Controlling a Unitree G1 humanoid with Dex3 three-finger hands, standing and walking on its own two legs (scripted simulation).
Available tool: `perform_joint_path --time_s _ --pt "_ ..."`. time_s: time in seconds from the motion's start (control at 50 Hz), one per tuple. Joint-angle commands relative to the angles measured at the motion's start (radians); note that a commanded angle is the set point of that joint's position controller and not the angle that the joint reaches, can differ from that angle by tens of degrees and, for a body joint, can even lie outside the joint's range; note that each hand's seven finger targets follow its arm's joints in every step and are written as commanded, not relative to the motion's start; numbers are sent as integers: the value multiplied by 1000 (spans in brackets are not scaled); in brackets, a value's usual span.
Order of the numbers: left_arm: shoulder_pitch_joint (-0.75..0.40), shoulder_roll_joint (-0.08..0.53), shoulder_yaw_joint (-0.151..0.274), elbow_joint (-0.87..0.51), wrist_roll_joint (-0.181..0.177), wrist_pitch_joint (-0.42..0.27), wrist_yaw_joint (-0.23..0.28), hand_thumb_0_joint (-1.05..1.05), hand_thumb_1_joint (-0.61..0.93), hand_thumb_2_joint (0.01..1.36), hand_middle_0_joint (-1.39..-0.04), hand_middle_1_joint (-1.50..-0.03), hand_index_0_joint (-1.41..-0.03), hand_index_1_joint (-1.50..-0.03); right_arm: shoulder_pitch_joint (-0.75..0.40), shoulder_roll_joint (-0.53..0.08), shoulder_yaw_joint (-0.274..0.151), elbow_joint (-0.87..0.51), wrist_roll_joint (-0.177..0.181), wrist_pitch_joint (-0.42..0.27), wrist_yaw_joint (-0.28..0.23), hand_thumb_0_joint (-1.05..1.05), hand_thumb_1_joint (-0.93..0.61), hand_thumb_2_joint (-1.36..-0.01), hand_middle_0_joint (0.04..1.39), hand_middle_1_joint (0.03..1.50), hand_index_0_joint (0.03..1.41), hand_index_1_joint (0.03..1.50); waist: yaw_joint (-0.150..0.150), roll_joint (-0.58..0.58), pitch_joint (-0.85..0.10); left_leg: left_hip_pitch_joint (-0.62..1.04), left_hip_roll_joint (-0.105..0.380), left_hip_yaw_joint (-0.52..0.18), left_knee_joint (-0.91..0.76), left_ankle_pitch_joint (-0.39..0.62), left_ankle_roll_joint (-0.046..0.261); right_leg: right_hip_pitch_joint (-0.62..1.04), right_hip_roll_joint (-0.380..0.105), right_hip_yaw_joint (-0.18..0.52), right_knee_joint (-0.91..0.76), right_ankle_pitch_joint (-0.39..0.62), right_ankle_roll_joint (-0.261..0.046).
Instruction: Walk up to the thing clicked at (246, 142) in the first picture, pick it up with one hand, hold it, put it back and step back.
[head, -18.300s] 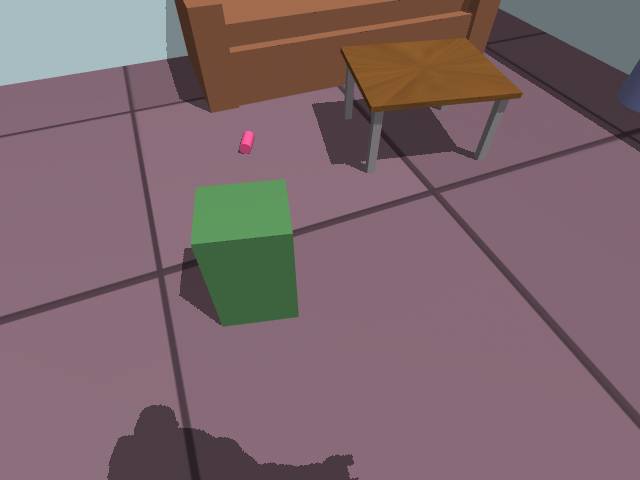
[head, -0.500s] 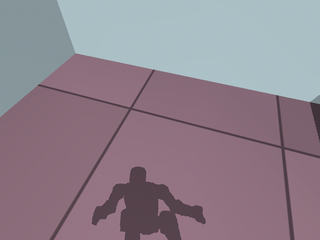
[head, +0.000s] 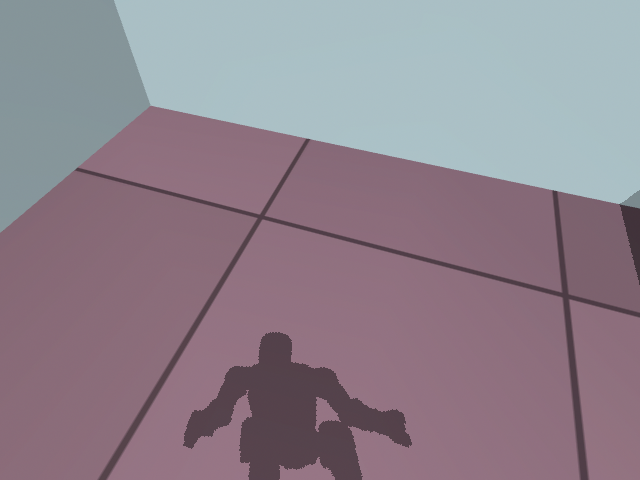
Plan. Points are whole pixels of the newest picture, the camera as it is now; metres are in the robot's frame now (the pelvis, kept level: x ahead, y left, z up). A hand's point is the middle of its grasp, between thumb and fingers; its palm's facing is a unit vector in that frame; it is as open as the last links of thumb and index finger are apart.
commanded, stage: stand
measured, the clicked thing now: out of the picture +0.12 -1.28 -0.75
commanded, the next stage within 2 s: walk up in 0.28 s
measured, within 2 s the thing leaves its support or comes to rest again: neither
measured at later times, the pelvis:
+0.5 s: pelvis +0.01 -0.03 -0.01, yaw -1 degrees
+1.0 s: pelvis +0.21 -0.01 -0.03, yaw +4 degrees
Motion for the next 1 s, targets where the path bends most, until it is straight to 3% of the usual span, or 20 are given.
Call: perform_joint_path --time_s 0.0,0.24,0.26,0.3,0.34,0.38,0.42,0.46,0.48,0.5,0.52,0.54,0.6,0.72,0.84,0.9,0.92,0.94,0.96,0.98 --pt "-21 210 37 -54 -4 -17 16 0 900 900 -200 -300 -200 -300 -46 -220 -43 -62 -2 -22 -17 0 -900 -900 200 300 200 300 0 22 -53 106 98 -101 -44 146 31 -116 -104 53 -62 134 -47" --pt "-16 215 41 -57 -5 -19 15 0 900 900 -200 -300 -200 -300 -35 -218 -43 -65 -3 -25 -17 0 -900 -900 200 300 200 300 -2 33 -73 117 98 -103 -43 170 34 -101 -105 55 -59 152 -48" --pt "15 304 96 -104 8 -35 -12 0 900 900 -200 -300 -200 -300 50 -306 -108 -111 -19 -38 10 0 -900 -900 200 300 200 300 -12 49 -174 165 66 -121 -16 -375 97 -114 -36 4 61 -278 -94" --pt "-38 252 93 -120 23 -33 -28 0 900 900 -200 -300 -200 -300 91 -352 -137 -98 -31 -35 23 0 -900 -900 200 300 200 300 -40 172 -43 139 178 -300 -154 -706 157 -379 12 -63 268 -386 -82" --pt "-36 247 100 -148 22 -31 -41 0 900 900 -200 -300 -200 -300 56 -383 -157 -146 -36 -38 28 0 -900 -900 200 300 200 300 -40 203 55 37 332 -454 -245 -638 268 -461 -24 2 468 -306 -65" --pt "-25 248 107 -148 16 -45 -50 0 900 900 -200 -300 -200 -300 53 -351 -155 -166 -35 -46 30 0 -900 -900 200 300 200 300 -18 149 30 15 297 -407 -216 -521 260 -399 -54 39 392 -311 -82" --pt "95 240 119 -125 7 -48 -58 0 900 900 -200 -300 -200 -300 -11 -336 -158 -204 -37 -41 37 0 -900 -900 200 300 200 300 40 181 -28 -52 219 -274 -187 -511 209 -228 -27 -15 250 -228 -91" --pt "366 259 138 -52 10 -57 -47 0 900 900 -200 -300 -200 -300 -164 -286 -146 -257 -37 -25 36 0 -900 -900 200 300 200 300 200 106 -75 -325 60 -56 44 -519 82 182 36 -128 52 -44 -90" --pt "485 330 166 -21 23 -56 -29 0 900 900 -200 -300 -200 -300 -194 -206 -124 -284 -38 -21 30 0 -900 -900 200 300 200 300 270 -173 -58 -560 -45 37 391 -550 53 293 -94 98 -64 -209 -94" --pt "378 393 183 -80 38 -55 -16 0 900 900 -200 -300 -200 -300 -183 -167 -112 -315 -28 -12 29 0 -900 -900 200 300 200 300 222 -237 22 -710 -125 -100 634 -453 11 165 -311 486 -207 -523 -123" --pt "204 410 179 -146 38 -56 -12 0 900 900 -200 -300 -200 -300 -118 -232 -129 -298 -23 -13 26 0 -900 -900 200 300 200 300 136 -98 85 -615 -68 -214 647 -328 9 -33 -411 604 -284 -634 -172" --pt "111 397 169 -182 31 -63 -15 0 900 900 -200 -300 -200 -300 -44 -268 -136 -266 -16 -16 35 0 -900 -900 200 300 200 300 76 -47 127 -539 -23 -226 646 -266 25 -110 -385 565 -302 -682 -197" --pt "8 313 142 -213 11 -92 -17 0 900 900 -200 -300 -200 -300 113 -279 -138 -191 -12 -25 51 0 -900 -900 200 300 200 300 -23 -80 122 -485 2 -189 639 -105 9 -67 -208 208 -252 -368 -154" --pt "147 312 146 -206 7 -99 -21 0 900 900 -200 -300 -200 -300 4 -242 -115 -270 -17 -32 79 0 -900 -900 200 300 200 300 54 -112 156 -428 31 -124 373 -10 -5 -61 -194 51 -203 -136 -178" --pt "206 329 135 -227 -3 -88 -20 0 900 900 -200 -300 -200 -300 -76 -232 -117 -321 -31 -41 74 0 -900 -900 200 300 200 300 83 -75 93 -287 26 23 202 -34 51 27 -243 -10 -52 328 -203" --pt "208 316 116 -246 -16 -79 -12 0 900 900 -200 -300 -200 -300 190 -267 -145 -264 -43 -52 56 0 -900 -900 200 300 200 300 -55 55 -69 112 -55 80 125 -35 120 -81 -159 -122 381 590 -163" --pt "266 247 94 -260 -22 -73 -9 0 900 900 -200 -300 -200 -300 365 -338 -177 -237 -60 -56 46 0 -900 -900 200 300 200 300 -122 205 -202 385 65 -110 97 -162 186 -285 -86 -141 680 382 -112" --pt "294 202 94 -275 -34 -74 -14 0 900 900 -200 -300 -200 -300 414 -428 -203 -264 -48 -63 34 0 -900 -900 200 300 200 300 -128 372 -273 583 331 -657 15 -170 284 -598 139 -59 885 -186 -61" --pt "253 303 106 -263 -29 -69 2 0 900 900 -200 -300 -200 -300 377 -417 -201 -276 -10 -65 31 0 -900 -900 200 300 200 300 -123 245 -307 582 375 -751 -33 -107 351 -616 78 85 951 -294 -99" --pt "180 317 96 -269 -27 -73 3 0 900 900 -200 -300 -200 -300 333 -385 -195 -292 3 -61 24 0 -900 -900 200 300 200 300 -118 170 -226 468 369 -654 -51 -36 346 -634 34 115 998 -268 -99"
